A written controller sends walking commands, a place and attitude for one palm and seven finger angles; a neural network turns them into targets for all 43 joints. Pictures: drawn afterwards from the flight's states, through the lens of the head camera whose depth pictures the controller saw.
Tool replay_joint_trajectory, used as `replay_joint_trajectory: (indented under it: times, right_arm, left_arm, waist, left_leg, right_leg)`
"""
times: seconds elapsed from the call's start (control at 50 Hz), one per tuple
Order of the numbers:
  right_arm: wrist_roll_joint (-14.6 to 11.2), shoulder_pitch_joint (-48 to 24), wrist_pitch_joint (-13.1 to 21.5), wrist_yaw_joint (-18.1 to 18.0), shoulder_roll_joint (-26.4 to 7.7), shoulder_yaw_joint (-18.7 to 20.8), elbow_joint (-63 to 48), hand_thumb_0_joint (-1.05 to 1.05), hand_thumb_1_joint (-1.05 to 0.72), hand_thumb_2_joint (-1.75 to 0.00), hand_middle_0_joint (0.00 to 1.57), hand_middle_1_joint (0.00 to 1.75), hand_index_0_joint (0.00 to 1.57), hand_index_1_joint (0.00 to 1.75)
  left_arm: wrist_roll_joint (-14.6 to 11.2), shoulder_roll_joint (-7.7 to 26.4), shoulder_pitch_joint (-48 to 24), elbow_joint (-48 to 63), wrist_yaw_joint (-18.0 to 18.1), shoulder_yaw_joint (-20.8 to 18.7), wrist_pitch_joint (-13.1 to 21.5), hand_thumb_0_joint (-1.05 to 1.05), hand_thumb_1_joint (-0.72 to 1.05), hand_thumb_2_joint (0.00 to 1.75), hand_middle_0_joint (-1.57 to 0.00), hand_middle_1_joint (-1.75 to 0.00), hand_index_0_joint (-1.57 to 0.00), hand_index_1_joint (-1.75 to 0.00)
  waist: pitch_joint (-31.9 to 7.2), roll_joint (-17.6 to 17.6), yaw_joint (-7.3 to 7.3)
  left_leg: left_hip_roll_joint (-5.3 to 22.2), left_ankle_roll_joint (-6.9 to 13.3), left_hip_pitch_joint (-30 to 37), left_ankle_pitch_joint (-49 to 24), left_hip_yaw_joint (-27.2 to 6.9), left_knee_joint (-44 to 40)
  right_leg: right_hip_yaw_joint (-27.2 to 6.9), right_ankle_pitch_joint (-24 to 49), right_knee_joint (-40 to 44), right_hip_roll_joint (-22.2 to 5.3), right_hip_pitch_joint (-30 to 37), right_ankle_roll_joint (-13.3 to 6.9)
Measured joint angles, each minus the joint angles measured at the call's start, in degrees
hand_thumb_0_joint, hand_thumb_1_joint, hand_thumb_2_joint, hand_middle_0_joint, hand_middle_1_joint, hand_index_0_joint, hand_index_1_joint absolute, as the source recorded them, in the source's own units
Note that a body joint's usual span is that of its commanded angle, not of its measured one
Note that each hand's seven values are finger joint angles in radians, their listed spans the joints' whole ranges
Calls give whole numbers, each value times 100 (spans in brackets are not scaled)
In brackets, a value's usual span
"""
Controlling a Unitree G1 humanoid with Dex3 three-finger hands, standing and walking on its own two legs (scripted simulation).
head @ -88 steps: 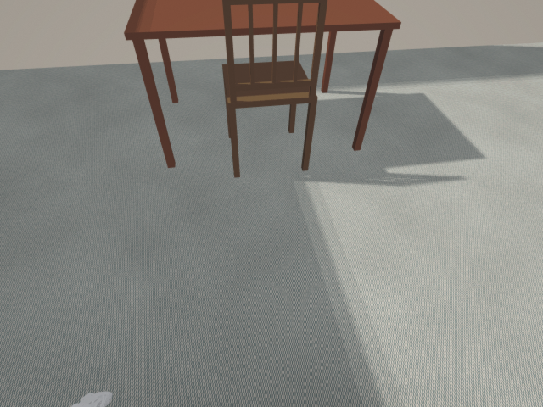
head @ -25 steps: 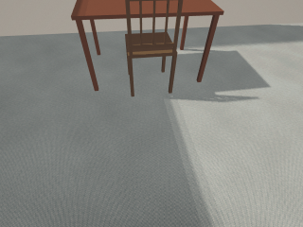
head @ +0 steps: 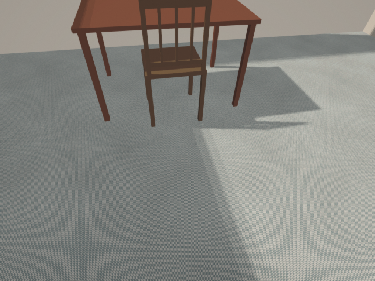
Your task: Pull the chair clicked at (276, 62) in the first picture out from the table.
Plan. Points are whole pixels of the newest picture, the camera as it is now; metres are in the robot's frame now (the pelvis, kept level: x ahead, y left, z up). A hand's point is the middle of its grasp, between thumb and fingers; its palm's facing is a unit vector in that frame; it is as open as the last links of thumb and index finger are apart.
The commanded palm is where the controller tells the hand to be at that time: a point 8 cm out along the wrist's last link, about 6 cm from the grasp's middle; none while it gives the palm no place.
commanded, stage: walk to a spot facing it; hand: left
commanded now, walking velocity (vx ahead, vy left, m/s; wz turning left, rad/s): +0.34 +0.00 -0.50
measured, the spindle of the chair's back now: (176, 36) +1.42 +0.17 -0.07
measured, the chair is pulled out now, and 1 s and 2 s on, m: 0.00 0.00 0.00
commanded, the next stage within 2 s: turn to face it in 1.74 s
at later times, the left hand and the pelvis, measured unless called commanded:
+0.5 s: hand out of the picture +0.15 +0.12 -0.17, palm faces -0.14 -0.98 -0.16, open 7.4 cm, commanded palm none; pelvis +0.16 -0.05 +0.00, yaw -11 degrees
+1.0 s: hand (154, 172) +0.49 +0.15 -0.17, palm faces -0.27 -0.95 -0.16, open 7.4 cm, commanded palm none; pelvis +0.39 -0.01 +0.01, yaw -20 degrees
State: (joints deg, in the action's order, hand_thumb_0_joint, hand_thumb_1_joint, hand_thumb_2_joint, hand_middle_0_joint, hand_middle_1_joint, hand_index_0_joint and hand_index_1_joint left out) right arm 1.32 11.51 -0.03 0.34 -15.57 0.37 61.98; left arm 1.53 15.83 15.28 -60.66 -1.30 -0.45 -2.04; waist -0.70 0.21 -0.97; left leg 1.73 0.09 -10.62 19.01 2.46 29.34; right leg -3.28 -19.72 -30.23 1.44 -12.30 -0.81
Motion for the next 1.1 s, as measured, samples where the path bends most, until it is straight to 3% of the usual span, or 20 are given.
replay_joint_trajectory:
  times: [0.04,0.12,0.18,0.22,0.28,0.32,0.36,0.44,0.52,0.62,0.66,0.68,0.72,0.76,0.8,0.96,1.1]
  right_arm:
    - [-3,150,72,-9,98,34,-55,1,-91,-90,20,30,20,30]
    - [-10,465,221,-29,246,115,-76,1,-91,-90,20,30,20,30]
    - [9,691,224,-47,236,154,22,1,-91,-90,20,30,20,30]
    - [-25,833,175,-33,238,168,109,1,-91,-90,20,30,20,30]
    - [-42,776,31,3,256,185,267,1,-91,-90,20,30,20,30]
    - [-24,643,18,25,287,207,255,1,-91,-90,20,30,20,30]
    - [1,462,42,42,319,236,135,1,-91,-90,20,30,20,30]
    - [5,104,112,78,396,278,-203,1,-91,-90,20,30,20,30]
    - [-9,-191,146,126,480,281,-401,1,-91,-90,20,30,20,30]
    - [-28,-445,192,171,613,228,-499,1,-91,-90,20,30,20,30]
    - [-14,-480,285,160,655,193,-551,1,-91,-90,20,30,20,30]
    - [12,-505,357,133,687,187,-568,1,-91,-90,20,30,20,30]
    - [34,-496,450,85,753,163,-597,1,-91,-90,20,30,20,30]
    - [18,-348,463,33,806,144,-563,0,-91,-90,20,30,20,30]
    - [-17,-123,490,-49,843,180,-489,0,-92,-90,20,30,20,30]
    - [-56,811,527,-183,662,247,-22,-1,-95,-90,20,30,20,30]
    - [-33,1468,516,-197,861,146,280,0,-92,-90,20,30,20,30]
  left_arm:
    - [-4,-88,178,38,-44,-41,3,1,91,90,-20,-30,-20,-30]
    - [8,-272,306,41,-118,-111,-27,1,91,90,-20,-30,-20,-30]
    - [2,-403,211,168,-164,-146,71,1,91,90,-20,-30,-20,-30]
    - [20,-401,165,317,-154,-172,272,1,91,90,-21,-30,-20,-30]
    - [-26,-471,111,361,-2,-195,472,1,91,90,-20,-30,-20,-30]
    - [-26,-509,215,341,57,-183,502,1,91,90,-20,-30,-20,-30]
    - [-8,-557,351,258,97,-160,496,1,91,90,-20,-30,-20,-30]
    - [12,-678,590,46,113,-109,512,1,91,90,-20,-30,-20,-30]
    - [18,-774,743,-90,136,-76,571,1,90,90,-21,-30,-20,-30]
    - [36,-765,868,-183,182,-103,572,1,90,90,-21,-30,-20,-30]
    - [21,-735,953,-229,186,-133,556,1,90,90,-21,-30,-20,-30]
    - [1,-714,961,-267,182,-159,528,1,90,90,-21,-30,-20,-30]
    - [-32,-661,850,-331,161,-198,427,1,90,90,-21,-30,-20,-30]
    - [-20,-596,722,-340,147,-233,371,1,91,90,-21,-30,-20,-30]
    - [14,-523,544,-273,116,-291,335,1,91,90,-20,-30,-20,-30]
    - [82,-396,-89,176,65,-448,178,1,91,90,-20,-30,-20,-30]
    - [78,-516,-449,213,-5,-389,46,1,91,90,-20,-30,-20,-30]
  waist:
    - [39,33,6]
    - [185,48,83]
    - [332,-105,141]
    - [395,-145,116]
    - [487,-209,53]
    - [432,-150,6]
    - [354,-84,16]
    - [222,-40,79]
    - [195,-73,31]
    - [264,-10,-144]
    - [282,57,-168]
    - [318,120,-139]
    - [415,220,-117]
    - [407,250,-79]
    - [382,257,-36]
    - [204,287,37]
    - [272,193,247]
  left_leg:
    - [39,-6,23,-51,139,81]
    - [142,-101,362,167,471,-92]
    - [323,-254,534,348,569,-15]
    - [481,-228,279,740,564,822]
    - [476,-86,-595,837,170,2878]
    - [443,-69,-1121,475,157,3536]
    - [458,-106,-1559,89,195,3661]
    - [539,-210,-2145,-512,213,3198]
    - [578,-234,-2346,-857,194,2453]
    - [455,-100,-1980,-814,309,1224]
    - [325,-7,-1581,-855,398,663]
    - [271,142,-1501,-983,464,673]
    - [236,349,-1398,-588,639,1009]
    - [210,420,-1071,-342,795,858]
    - [161,395,-692,-390,911,458]
    - [-81,441,424,-412,1272,-765]
    - [-131,327,1143,-63,1529,-1132]
  right_leg:
    - [10,-322,-502,-5,-212,-50]
    - [428,-697,-1654,-188,-815,22]
    - [746,-426,-1132,-294,-846,25]
    - [855,292,-668,-276,-735,-61]
    - [951,96,-834,-120,-555,-254]
    - [887,63,-489,-48,-274,-289]
    - [790,206,-46,-2,10,-266]
    - [614,357,667,66,501,-251]
    - [499,283,1041,120,925,-168]
    - [406,-151,1048,79,1382,17]
    - [345,-525,657,6,1414,104]
    - [316,-757,106,-61,1254,89]
    - [213,-946,-1805,-111,549,-31]
    - [242,-616,-3306,-147,-187,-98]
    - [364,-125,-3987,-279,-808,-84]
    - [380,1122,-3764,-666,-2280,120]
    - [684,1409,-2584,-753,-2374,156]
